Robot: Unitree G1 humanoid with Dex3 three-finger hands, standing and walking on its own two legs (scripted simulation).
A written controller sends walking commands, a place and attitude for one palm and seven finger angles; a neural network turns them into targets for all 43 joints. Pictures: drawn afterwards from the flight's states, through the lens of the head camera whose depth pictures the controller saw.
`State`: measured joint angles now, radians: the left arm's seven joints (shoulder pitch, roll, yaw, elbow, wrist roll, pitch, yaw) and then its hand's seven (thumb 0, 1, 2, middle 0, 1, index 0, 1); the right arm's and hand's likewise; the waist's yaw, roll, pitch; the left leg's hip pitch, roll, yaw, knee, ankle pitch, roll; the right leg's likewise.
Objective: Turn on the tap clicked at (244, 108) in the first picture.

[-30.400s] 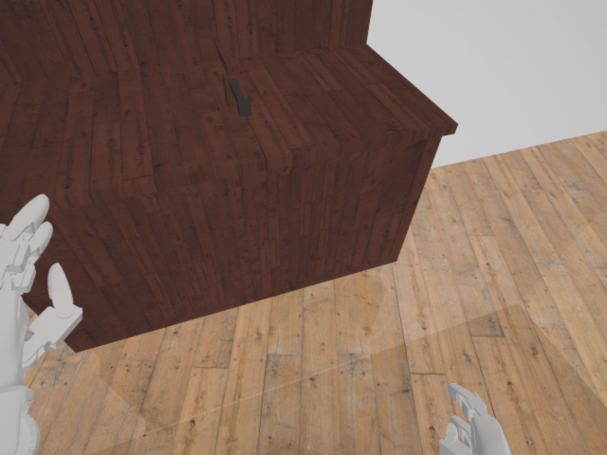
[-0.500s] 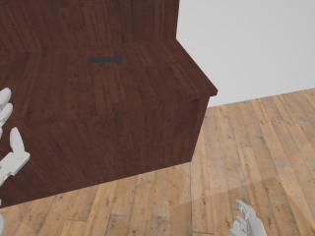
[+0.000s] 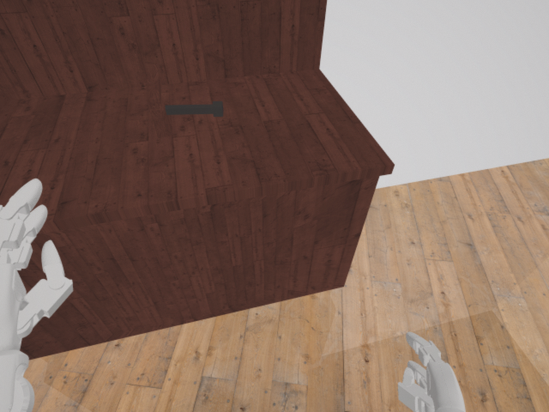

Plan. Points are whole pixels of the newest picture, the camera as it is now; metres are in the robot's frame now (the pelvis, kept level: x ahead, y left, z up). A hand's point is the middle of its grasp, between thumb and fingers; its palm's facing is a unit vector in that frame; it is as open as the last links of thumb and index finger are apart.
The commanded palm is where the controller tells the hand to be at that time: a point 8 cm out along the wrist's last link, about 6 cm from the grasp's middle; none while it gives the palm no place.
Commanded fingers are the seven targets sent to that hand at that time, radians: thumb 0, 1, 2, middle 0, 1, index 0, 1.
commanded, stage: stop stepping back and stand still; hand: left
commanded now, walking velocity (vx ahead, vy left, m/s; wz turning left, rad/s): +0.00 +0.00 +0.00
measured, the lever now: (218, 108) +0.80 +0.20 +0.03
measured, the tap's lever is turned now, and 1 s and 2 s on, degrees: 79 79 79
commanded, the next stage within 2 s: stand and check the lever's angle in 0.06 s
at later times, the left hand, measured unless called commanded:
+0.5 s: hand (53, 290) +0.21 +0.26 +0.15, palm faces +0.39 -0.85 -0.34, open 7.5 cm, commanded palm +0.15 +0.29 +0.17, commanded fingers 0.00 0.90 0.90 -0.20 -0.30 -0.20 -0.30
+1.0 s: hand (60, 285) +0.21 +0.25 +0.15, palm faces +0.39 -0.86 -0.34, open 7.5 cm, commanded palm +0.16 +0.29 +0.17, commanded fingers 0.00 0.90 0.90 -0.20 -0.30 -0.20 -0.30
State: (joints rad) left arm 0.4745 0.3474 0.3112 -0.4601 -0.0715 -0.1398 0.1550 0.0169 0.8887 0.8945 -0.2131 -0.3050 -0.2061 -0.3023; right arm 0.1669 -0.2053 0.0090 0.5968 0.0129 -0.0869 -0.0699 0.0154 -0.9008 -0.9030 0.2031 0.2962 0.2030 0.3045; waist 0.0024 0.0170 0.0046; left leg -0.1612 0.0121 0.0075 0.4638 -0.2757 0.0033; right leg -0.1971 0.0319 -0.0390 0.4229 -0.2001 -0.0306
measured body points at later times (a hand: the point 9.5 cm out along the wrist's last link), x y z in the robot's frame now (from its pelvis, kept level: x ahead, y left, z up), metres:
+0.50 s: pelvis -0.01 +0.02 +0.00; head -0.01 +0.02 +0.45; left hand +0.18 +0.30 +0.17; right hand +0.16 -0.21 -0.08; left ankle -0.02 +0.12 -0.74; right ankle +0.02 -0.10 -0.74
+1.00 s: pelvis +0.00 +0.01 +0.00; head +0.00 +0.02 +0.45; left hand +0.19 +0.30 +0.17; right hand +0.18 -0.22 -0.08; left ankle -0.02 +0.12 -0.74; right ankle +0.02 -0.10 -0.74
